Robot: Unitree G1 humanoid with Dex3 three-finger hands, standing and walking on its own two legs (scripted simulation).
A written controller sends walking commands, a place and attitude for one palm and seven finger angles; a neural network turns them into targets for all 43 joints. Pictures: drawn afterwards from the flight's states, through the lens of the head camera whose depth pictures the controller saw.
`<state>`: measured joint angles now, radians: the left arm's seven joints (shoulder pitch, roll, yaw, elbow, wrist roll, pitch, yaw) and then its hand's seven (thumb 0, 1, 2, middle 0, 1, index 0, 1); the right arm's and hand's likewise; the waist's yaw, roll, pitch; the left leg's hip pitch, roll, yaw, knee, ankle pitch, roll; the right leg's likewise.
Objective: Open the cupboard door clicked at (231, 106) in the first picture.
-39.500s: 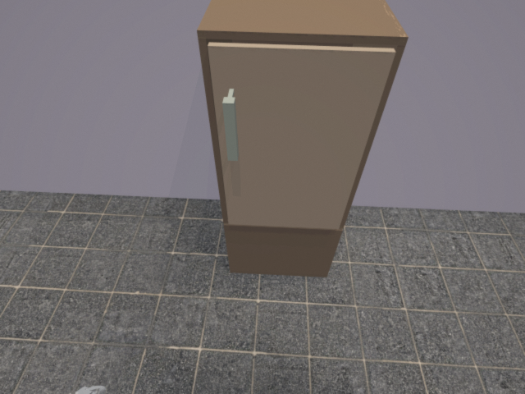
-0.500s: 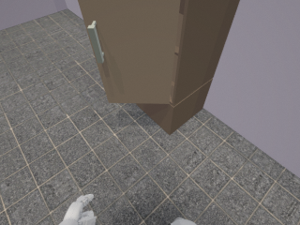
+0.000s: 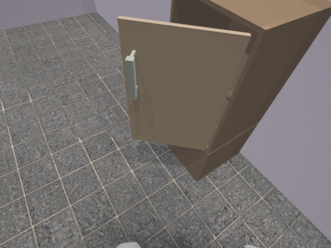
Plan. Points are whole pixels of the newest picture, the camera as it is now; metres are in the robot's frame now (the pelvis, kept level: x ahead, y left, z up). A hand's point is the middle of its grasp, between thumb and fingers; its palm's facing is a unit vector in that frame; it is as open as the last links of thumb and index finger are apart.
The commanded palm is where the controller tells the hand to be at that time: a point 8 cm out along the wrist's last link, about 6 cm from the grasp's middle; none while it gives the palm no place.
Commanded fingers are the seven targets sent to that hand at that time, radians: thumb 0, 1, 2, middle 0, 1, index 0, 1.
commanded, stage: come to a stop and stand still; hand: left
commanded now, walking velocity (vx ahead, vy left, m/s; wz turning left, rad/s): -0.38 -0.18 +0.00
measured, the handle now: (133, 75) +0.61 +0.17 +0.05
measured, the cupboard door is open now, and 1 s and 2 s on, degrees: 47 47 47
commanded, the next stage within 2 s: look again from close up in 0.86 s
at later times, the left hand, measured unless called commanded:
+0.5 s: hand out of the picture +0.09 +0.15 -0.15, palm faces -0.01 -0.96 -0.27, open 7.4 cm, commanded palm none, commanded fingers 0.00 0.90 0.90 -0.20 -0.30 -0.20 -0.30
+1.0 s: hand out of the picture +0.02 +0.10 -0.16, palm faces +0.03 -0.98 -0.19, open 7.4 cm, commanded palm none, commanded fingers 0.00 0.90 0.90 -0.20 -0.30 -0.20 -0.30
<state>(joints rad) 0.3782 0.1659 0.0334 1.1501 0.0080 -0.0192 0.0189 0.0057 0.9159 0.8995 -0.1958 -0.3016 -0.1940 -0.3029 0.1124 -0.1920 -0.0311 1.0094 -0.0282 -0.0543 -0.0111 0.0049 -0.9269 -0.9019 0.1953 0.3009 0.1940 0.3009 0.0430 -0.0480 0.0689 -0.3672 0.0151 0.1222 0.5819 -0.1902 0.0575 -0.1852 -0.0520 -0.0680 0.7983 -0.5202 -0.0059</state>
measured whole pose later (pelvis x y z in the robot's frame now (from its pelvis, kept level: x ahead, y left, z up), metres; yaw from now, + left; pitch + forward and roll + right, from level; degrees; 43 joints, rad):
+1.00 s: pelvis +0.03 -0.06 +0.02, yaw -1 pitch +0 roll +0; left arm 0.29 0.13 0.01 1.12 0.01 -0.02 0.05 0.01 0.91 0.90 -0.20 -0.30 -0.19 -0.30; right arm 0.28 -0.13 0.00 1.14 -0.01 0.01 -0.03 0.00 -0.91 -0.90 0.20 0.30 0.20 0.30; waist 0.00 0.02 0.04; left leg -0.22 0.06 0.02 0.48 -0.25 -0.03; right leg -0.14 0.02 -0.06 0.42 -0.27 -0.03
